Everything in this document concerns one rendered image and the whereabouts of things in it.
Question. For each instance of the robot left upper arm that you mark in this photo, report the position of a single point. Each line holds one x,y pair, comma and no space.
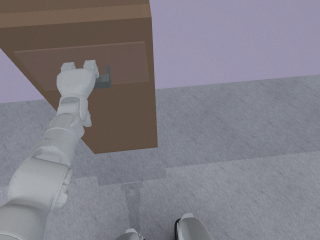
41,187

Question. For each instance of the left robot hand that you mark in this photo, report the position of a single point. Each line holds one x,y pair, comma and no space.
72,80

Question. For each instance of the right robot thigh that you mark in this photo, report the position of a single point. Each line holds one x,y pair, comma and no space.
191,228

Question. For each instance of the right robot shin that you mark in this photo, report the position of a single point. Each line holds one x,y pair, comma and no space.
187,215

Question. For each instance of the cabinet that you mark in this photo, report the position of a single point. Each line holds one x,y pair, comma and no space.
123,116

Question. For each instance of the left robot forearm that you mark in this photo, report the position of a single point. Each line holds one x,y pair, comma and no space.
62,137

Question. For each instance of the drawer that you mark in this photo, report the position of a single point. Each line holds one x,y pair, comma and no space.
127,61

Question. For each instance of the handle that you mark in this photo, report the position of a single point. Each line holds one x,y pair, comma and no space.
104,81

